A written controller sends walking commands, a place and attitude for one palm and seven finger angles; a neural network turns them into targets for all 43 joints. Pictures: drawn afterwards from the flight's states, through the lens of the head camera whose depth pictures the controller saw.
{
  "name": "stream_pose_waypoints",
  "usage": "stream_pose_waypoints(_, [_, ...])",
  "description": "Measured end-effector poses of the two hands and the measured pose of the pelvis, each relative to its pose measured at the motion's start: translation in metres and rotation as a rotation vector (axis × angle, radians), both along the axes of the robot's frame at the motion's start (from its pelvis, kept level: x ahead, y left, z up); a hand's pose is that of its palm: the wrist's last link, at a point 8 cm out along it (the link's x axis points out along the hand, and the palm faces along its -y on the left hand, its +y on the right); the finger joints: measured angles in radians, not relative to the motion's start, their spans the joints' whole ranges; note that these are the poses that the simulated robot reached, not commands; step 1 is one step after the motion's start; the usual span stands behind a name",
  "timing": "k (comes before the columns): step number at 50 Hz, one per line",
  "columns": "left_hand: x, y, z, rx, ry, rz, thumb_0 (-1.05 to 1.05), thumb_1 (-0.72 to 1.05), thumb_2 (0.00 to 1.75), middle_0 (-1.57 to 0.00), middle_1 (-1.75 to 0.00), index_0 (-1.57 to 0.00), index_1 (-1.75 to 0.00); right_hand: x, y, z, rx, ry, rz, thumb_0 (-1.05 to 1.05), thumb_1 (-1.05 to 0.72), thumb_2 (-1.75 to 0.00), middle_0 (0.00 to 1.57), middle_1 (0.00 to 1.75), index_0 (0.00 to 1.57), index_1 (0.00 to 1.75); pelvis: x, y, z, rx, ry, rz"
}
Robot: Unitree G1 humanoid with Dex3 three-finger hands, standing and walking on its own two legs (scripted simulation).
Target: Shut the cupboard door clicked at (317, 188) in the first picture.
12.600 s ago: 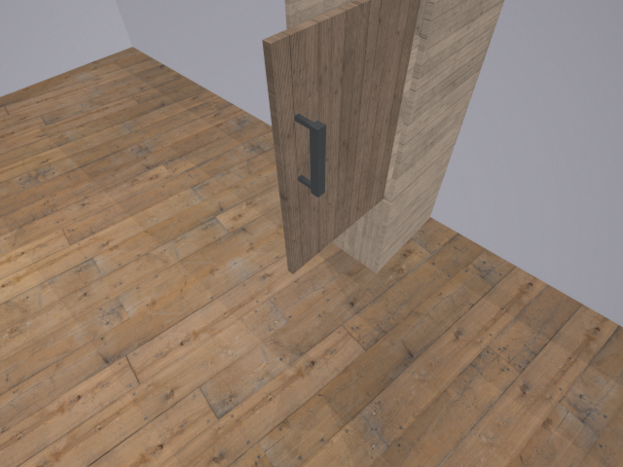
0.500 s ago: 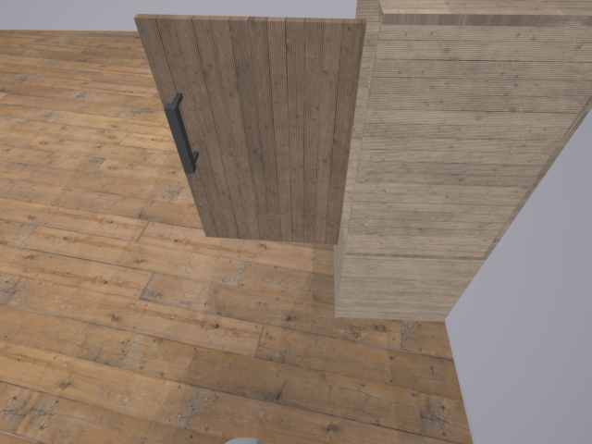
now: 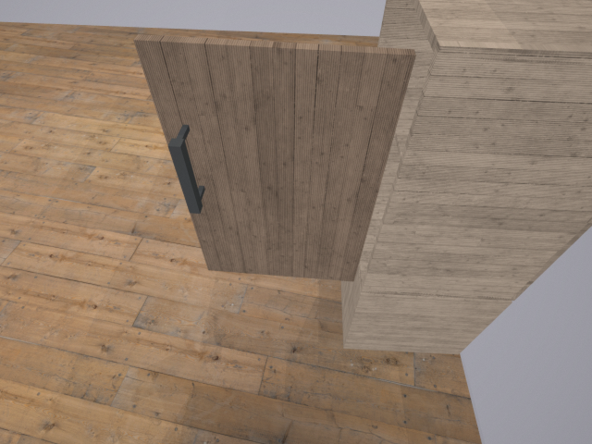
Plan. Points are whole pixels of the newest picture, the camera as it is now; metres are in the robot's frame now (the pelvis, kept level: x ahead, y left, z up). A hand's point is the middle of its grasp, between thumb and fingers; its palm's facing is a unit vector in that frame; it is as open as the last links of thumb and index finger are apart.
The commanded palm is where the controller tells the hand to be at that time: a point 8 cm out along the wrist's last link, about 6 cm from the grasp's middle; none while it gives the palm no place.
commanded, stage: come to a stop and stand still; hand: left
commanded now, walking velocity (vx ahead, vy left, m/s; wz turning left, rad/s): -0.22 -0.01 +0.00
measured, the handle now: (190, 171) +0.53 +0.23 +0.04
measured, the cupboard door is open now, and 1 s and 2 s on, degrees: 88 88 88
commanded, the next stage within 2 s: look again from close up in 1.54 s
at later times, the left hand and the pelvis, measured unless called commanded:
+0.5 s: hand out of the picture +0.09 +0.17 -0.16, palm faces +0.03 -0.98 -0.21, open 7.4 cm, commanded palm none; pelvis +0.03 -0.01 +0.01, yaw +1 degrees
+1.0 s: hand out of the picture +0.04 +0.19 -0.16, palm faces -0.01 -0.97 -0.24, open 7.4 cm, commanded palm none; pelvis +0.03 +0.01 +0.01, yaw -1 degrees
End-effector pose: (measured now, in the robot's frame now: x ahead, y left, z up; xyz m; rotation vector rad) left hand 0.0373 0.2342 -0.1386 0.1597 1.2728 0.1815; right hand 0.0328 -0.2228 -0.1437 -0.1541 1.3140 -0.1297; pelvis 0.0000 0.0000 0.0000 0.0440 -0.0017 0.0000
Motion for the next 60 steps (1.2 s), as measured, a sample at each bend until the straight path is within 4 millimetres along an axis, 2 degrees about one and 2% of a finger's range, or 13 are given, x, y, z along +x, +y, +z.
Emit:
stream_pose_waypoints(8, [0.045, -0.008, 0.006, 0.010, -0.008, -0.051, 0.01, 0.92, 0.90, -0.19, -0.29, -0.20, -0.30, 0.003, -0.008, 0.000, 0.007, 0.053, -0.071, 0.01, -0.92, -0.89, 0.20, 0.30, 0.20, 0.29, 0.022, -0.005, 0.004, -0.024, 0.015, -0.001])
stream_pose_waypoints(15, [0.062, -0.011, 0.007, 0.016, -0.034, -0.047, 0.01, 0.91, 0.90, -0.20, -0.29, -0.20, -0.30, 0.000, -0.017, 0.000, -0.010, 0.086, -0.069, 0.01, -0.91, -0.89, 0.20, 0.30, 0.20, 0.29, 0.026, -0.010, 0.002, -0.027, 0.016, -0.004])
stream_pose_waypoints(20, [0.057, -0.014, 0.007, 0.013, -0.028, -0.040, 0.01, 0.91, 0.90, -0.20, -0.29, -0.20, -0.30, 0.002, -0.022, 0.001, -0.013, 0.082, -0.065, 0.01, -0.91, -0.89, 0.20, 0.30, 0.20, 0.29, 0.027, -0.013, 0.003, -0.030, 0.010, 0.006])
stream_pose_waypoints(26, [0.042, -0.017, 0.005, -0.009, 0.002, -0.014, 0.00, 0.91, 0.90, -0.20, -0.29, -0.20, -0.30, 0.004, -0.017, 0.007, -0.010, 0.078, -0.045, 0.00, -0.91, -0.89, 0.19, 0.30, 0.20, 0.29, 0.029, -0.012, 0.008, -0.035, 0.002, 0.009])
stream_pose_waypoints(33, [0.021, -0.005, 0.007, 0.024, 0.034, -0.042, 0.00, 0.92, 0.90, -0.20, -0.29, -0.20, -0.30, 0.017, -0.005, 0.000, 0.012, -0.015, -0.032, 0.01, -0.91, -0.89, 0.19, 0.30, 0.20, 0.29, 0.028, -0.001, 0.003, -0.041, 0.002, 0.001])
stream_pose_waypoints(40, [0.010, 0.005, 0.015, 0.039, 0.049, -0.038, 0.01, 0.91, 0.90, -0.20, -0.29, -0.20, -0.30, 0.017, 0.004, -0.004, 0.032, -0.022, -0.001, 0.01, -0.94, -0.89, 0.20, 0.30, 0.20, 0.29, 0.028, 0.007, 0.005, -0.032, -0.013, -0.007])
stream_pose_waypoints(49, [0.004, 0.002, 0.015, 0.022, 0.092, -0.039, 0.01, 0.91, 0.90, -0.20, -0.29, -0.20, -0.30, 0.004, 0.010, -0.003, 0.046, 0.042, 0.010, 0.01, -0.92, -0.89, 0.19, 0.30, 0.20, 0.29, 0.031, 0.008, 0.008, -0.027, -0.005, -0.012])
stream_pose_waypoints(60, [0.009, -0.006, 0.010, 0.003, 0.115, -0.038, 0.01, 0.91, 0.90, -0.20, -0.29, -0.20, -0.30, -0.001, 0.010, 0.000, 0.039, 0.093, -0.006, 0.01, -0.91, -0.89, 0.19, 0.30, 0.20, 0.29, 0.040, 0.004, 0.010, -0.029, -0.008, -0.015])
